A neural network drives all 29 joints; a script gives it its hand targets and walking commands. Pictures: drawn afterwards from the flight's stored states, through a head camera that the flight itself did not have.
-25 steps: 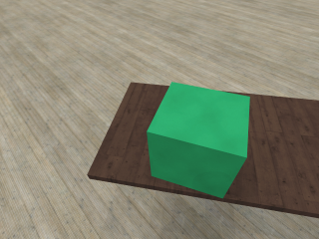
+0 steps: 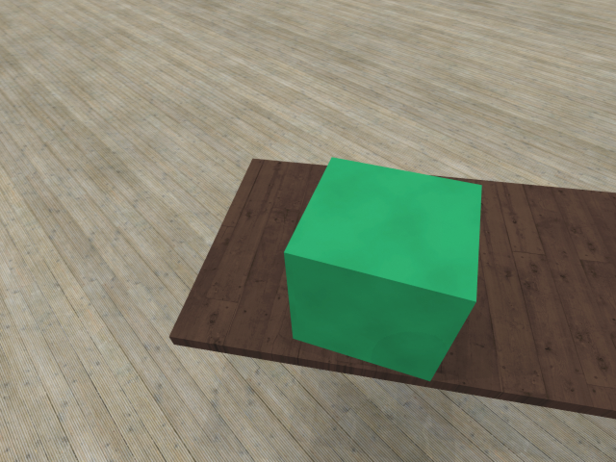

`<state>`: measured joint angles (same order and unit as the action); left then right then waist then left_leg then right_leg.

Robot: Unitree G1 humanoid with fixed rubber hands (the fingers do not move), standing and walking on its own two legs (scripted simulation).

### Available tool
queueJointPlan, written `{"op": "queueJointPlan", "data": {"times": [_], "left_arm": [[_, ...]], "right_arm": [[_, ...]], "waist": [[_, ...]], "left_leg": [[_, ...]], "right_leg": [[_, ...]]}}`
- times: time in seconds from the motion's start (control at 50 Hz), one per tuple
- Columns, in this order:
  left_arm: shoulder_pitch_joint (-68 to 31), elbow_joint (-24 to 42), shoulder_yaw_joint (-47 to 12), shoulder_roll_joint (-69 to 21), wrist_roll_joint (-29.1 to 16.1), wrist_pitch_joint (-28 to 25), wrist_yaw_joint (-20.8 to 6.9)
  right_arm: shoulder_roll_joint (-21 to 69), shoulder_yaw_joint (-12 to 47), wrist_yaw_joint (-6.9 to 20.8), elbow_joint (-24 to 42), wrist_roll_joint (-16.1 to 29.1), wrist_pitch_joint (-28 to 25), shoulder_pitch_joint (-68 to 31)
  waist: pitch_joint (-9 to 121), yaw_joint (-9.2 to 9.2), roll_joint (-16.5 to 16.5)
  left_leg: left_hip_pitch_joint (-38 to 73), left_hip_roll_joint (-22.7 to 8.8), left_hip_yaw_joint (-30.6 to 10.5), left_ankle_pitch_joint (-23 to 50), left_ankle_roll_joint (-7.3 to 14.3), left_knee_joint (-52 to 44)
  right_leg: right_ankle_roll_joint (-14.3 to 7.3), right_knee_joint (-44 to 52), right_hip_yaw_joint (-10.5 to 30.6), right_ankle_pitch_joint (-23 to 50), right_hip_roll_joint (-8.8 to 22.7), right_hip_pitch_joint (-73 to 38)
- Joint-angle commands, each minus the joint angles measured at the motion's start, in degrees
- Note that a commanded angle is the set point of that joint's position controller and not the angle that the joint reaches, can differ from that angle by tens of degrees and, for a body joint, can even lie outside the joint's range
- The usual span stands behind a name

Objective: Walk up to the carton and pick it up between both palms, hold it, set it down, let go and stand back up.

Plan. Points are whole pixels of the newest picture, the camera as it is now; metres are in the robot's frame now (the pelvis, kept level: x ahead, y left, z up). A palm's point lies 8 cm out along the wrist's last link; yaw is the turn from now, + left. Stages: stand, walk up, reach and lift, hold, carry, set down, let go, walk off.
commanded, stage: walk up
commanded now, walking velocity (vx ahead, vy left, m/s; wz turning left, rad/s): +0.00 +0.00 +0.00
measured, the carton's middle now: (380, 267) +0.41 -0.09 +0.01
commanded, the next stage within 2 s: none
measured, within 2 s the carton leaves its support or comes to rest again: neither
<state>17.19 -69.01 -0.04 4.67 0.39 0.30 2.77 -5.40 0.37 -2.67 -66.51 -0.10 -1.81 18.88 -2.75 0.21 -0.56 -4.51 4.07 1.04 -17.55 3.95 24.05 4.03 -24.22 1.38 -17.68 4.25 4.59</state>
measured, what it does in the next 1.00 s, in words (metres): walks backwards, turning right: left foot, then right foot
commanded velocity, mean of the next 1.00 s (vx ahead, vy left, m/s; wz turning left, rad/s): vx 0.00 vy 0.00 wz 0.00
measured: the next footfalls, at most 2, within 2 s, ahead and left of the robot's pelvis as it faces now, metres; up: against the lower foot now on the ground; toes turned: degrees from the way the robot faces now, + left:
left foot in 0.44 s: +0.09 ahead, +0.24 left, +0.00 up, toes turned -3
right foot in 0.96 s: -0.07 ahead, -0.08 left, +0.00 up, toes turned -23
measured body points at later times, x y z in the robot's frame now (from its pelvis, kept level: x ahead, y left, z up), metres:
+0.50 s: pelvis -0.02 +0.10 -0.04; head +0.03 +0.11 +0.40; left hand -0.04 +0.37 -0.19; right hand +0.07 -0.18 -0.17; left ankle +0.05 +0.24 -0.74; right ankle -0.05 -0.15 -0.73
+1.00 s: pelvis -0.08 +0.08 -0.04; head -0.07 +0.06 +0.40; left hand +0.12 +0.27 -0.17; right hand -0.16 -0.18 -0.19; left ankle +0.05 +0.24 -0.73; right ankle -0.10 -0.07 -0.74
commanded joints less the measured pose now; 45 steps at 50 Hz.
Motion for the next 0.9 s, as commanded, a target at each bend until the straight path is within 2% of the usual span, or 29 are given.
{"op": "queueJointPlan", "data": {"times": [0.0,0.06,0.08,0.1,0.12,0.14,0.16,0.18,0.2,0.24,0.28,0.34,0.36,0.38,0.4,0.42,0.44,0.46,0.48,0.52,0.54,0.58,0.6,0.66,0.7,0.76,0.8,0.86,0.88], "left_arm": [[7.9,-0.3,0.7,5.1,0.1,-0.1,0.3],[5.5,-0.2,0.8,5.2,0.2,0.0,0.1],[6.8,-0.4,0.5,4.0,-0.1,-0.2,0.4],[7.0,-0.8,0.2,3.3,0.1,-0.1,0.3],[11.2,1.8,0.8,9.1,2.2,-1.1,2.6],[14.4,1.2,1.7,12.2,2.7,-1.8,3.7],[16.6,0.6,2.4,14.4,2.8,-2.1,4.3],[17.9,0.6,2.8,15.9,2.9,-2.2,4.8],[16.7,2.0,3.4,17.0,3.3,-2.5,5.4],[11.1,4.8,3.4,16.0,3.3,-3.2,5.6],[8.1,7.5,3.1,15.0,3.5,-3.9,5.7],[-2.8,13.0,3.9,18.3,3.2,-3.9,4.3],[-6.9,15.1,3.7,18.3,3.2,-3.4,3.5],[-11.1,16.7,4.1,19.6,3.3,-2.8,2.5],[-12.1,17.9,4.1,18.6,3.4,-2.0,1.5],[-7.8,18.2,2.7,14.5,2.9,-1.2,0.8],[-1.6,18.7,2.1,11.3,2.0,-0.1,0.8],[2.7,17.8,2.9,12.9,1.1,1.6,1.1],[3.2,17.9,2.9,14.0,1.4,2.2,0.8],[4.7,15.8,3.4,15.3,1.1,2.2,0.1],[6.0,15.0,3.9,15.6,1.2,2.1,-0.2],[4.5,16.6,4.8,17.3,2.5,2.6,-0.8],[2.2,18.2,5.2,18.2,3.2,3.2,-1.0],[-3.5,22.2,5.3,18.7,4.2,4.7,-2.4],[-5.6,23.5,5.2,18.4,4.6,5.4,-3.3],[-7.5,24.3,4.7,17.7,3.9,5.1,-4.7],[-7.1,24.1,4.4,16.8,2.9,4.5,-5.5],[-2.5,22.9,4.1,15.7,0.4,3.2,-6.5],[2.2,21.3,4.4,15.5,0.0,2.4,-6.4]], "right_arm": [[-3.8,-0.4,-0.4,0.1,0.2,-0.4,7.1],[-5.8,-0.6,-0.3,0.1,0.1,-0.1,7.9],[-5.3,-0.9,-0.3,0.2,-0.2,-0.2,6.4],[-4.8,-0.6,-0.2,-0.2,-0.2,-0.2,8.1],[-17.7,-3.6,0.1,3.3,-3.2,0.6,-0.5],[-16.9,-3.6,0.4,6.1,-3.9,1.2,-5.5],[-13.7,-2.6,0.7,7.4,-4.7,1.6,-7.4],[-11.3,-2.2,0.8,9.0,-5.0,2.1,-7.5],[-10.8,-2.3,0.7,10.5,-4.8,2.6,-7.3],[-11.6,-2.5,0.9,12.1,-4.3,3.0,-7.2],[-12.2,-2.9,1.5,14.8,-4.2,3.3,-8.8],[-12.0,-3.2,2.3,14.9,-2.5,3.4,-3.7],[-12.3,-3.3,2.2,14.0,-1.6,3.3,-1.1],[-12.9,-3.9,2.3,11.3,-1.3,3.1,6.8],[-15.2,-4.7,2.1,9.2,-1.0,2.8,11.4],[-20.6,-6.1,1.8,10.1,-1.1,2.5,12.4],[-25.0,-6.3,1.5,13.2,-0.2,2.8,6.2],[-27.5,-6.3,0.8,15.5,0.7,3.2,-1.4],[-27.7,-6.1,0.1,17.4,1.1,3.2,-6.6],[-23.9,-5.6,-0.6,19.9,-0.5,3.1,-10.9],[-22.6,-5.2,-0.7,20.4,-1.3,2.8,-10.9],[-21.1,-5.4,-0.9,20.1,-2.2,1.7,-8.8],[-20.1,-5.4,-1.2,20.1,-2.2,1.1,-8.2],[-19.0,-5.5,-2.9,19.9,-2.8,-0.4,-4.9],[-18.2,-5.6,-3.7,19.9,-2.9,-1.5,-3.2],[-18.1,-5.0,-3.5,20.1,-3.1,-2.5,-1.4],[-19.3,-4.5,-2.9,20.2,-3.0,-2.5,-2.1],[-23.0,-4.0,-1.4,21.7,-3.9,-1.0,-10.9],[-22.9,-3.8,-0.8,21.8,-3.9,-0.2,-12.4]], "waist": [[-2.7,-0.38,1.1],[-6.3,0.84,-1.8],[-5.9,-0.31,-3.0],[-5.0,0.12,-0.7],[-7.3,-2.73,7.8],[-5.5,-4.01,4.9],[-6.5,-5.13,-2.1],[-7.4,-5.89,-6.5],[-8.0,-5.54,-7.7],[-9.4,-3.96,-10.9],[-7.8,-2.50,-11.3],[-3.4,1.68,-17.0],[-2.5,3.89,-16.0],[1.1,7.81,-14.7],[2.6,9.48,-7.0],[4.5,9.19,8.9],[2.7,4.46,20.7],[1.0,2.22,18.4],[-1.4,0.60,16.5],[-5.4,-0.53,10.0],[-3.2,-1.29,11.0],[0.0,-0.09,12.0],[0.2,0.60,10.4],[1.5,2.01,7.4],[1.1,1.92,5.0],[2.0,2.67,5.9],[2.2,2.20,8.6],[1.1,-1.52,17.0],[2.5,-3.67,15.6]], "left_leg": [[-1.4,-8.8,-6.1,28.2,0.1,-4.0],[-3.4,-8.5,-6.3,27.8,-0.5,-4.5],[-2.2,-9.0,-6.7,26.0,0.6,-4.0],[-2.5,-9.1,-6.9,27.8,-0.3,-5.0],[-8.0,-7.4,-0.8,17.8,-3.2,4.6],[-14.9,-6.1,-0.4,9.5,-4.5,10.1],[-22.7,-4.7,0.0,-4.4,-5.5,15.2],[-29.5,-5.5,-1.7,-16.7,-7.0,22.7],[-31.7,-8.6,-5.7,-20.6,-7.6,30.6],[-32.8,-11.5,-9.5,-19.9,-9.9,36.2],[-31.4,-12.6,-11.8,-17.0,-11.0,38.7],[-16.5,-11.6,-8.9,-10.2,-10.0,27.2],[-9.1,-9.9,-6.1,-4.3,-8.5,20.0],[3.5,-7.2,-0.3,6.0,-6.9,12.9],[8.5,-5.1,1.9,14.4,-6.2,8.8],[8.8,-11.4,-6.2,18.9,-4.3,4.7],[-3.1,-23.8,-24.5,16.4,0.8,-5.3],[-14.6,-29.9,-35.9,-7.2,7.0,-13.8],[-18.7,-31.0,-38.7,-17.8,8.4,-16.3],[-13.9,-27.9,-27.7,-13.5,6.7,-9.2],[-11.1,-27.0,-24.2,-8.2,5.9,-5.8],[-8.5,-30.2,-23.8,1.5,9.0,-3.4],[-6.4,-31.4,-24.1,5.0,10.8,-2.8],[-2.9,-34.1,-23.0,7.2,11.5,-2.8],[-1.0,-35.4,-22.2,2.7,11.1,-4.3],[2.0,-33.6,-17.9,-5.3,9.8,-5.4],[-1.0,-32.7,-13.6,-16.3,9.2,-7.7],[-15.5,-29.4,-1.3,-24.2,5.7,-7.2],[-19.0,-27.6,2.0,-25.8,3.8,-2.9]], "right_leg": [[-3.1,2.4,-0.3,15.8,1.6,2.2],[-2.9,2.8,-0.3,15.7,1.1,3.6],[-3.3,3.7,0.2,15.6,1.6,3.7],[-3.3,2.3,-0.2,14.0,1.2,3.1],[-8.0,-1.7,5.3,20.7,5.6,2.0],[-11.1,-1.2,10.7,24.5,9.4,-2.7],[-14.4,1.6,17.6,25.8,14.7,-6.6],[-18.7,3.7,24.7,27.3,21.0,-8.9],[-21.2,4.8,29.3,27.1,25.9,-6.8],[-21.5,4.5,29.8,26.3,25.3,-3.2],[-19.3,3.5,27.0,25.2,22.6,0.0],[-13.3,-1.2,15.0,26.1,13.4,10.3],[-10.8,-4.6,10.3,26.2,9.5,15.7],[-7.6,-10.7,5.1,20.6,4.8,23.0],[-5.4,-19.8,2.7,10.3,-1.4,27.1],[-2.7,-31.1,0.4,-9.6,-6.8,31.5],[-1.4,-40.0,1.7,-29.9,-9.0,29.8],[-2.0,-48.6,5.1,-29.2,-6.7,24.4],[-2.2,-51.8,6.9,-24.0,-4.4,24.1],[-2.2,-51.1,7.6,-18.5,-2.0,28.5],[-2.1,-50.6,7.2,-17.3,-1.7,28.5],[-1.3,-55.7,6.4,-16.0,-1.4,28.7],[-0.8,-57.7,7.3,-16.0,-1.4,30.3],[0.0,-60.2,10.4,-15.1,-0.5,34.9],[0.2,-60.5,10.8,-13.8,-0.5,37.6],[-0.1,-53.1,9.3,-13.3,-0.5,38.6],[-0.8,-44.7,6.7,-15.2,0.0,34.7],[-3.1,-26.8,1.6,-16.7,0.2,16.4],[-4.1,-20.3,-1.5,-12.0,-1.8,9.0]]}}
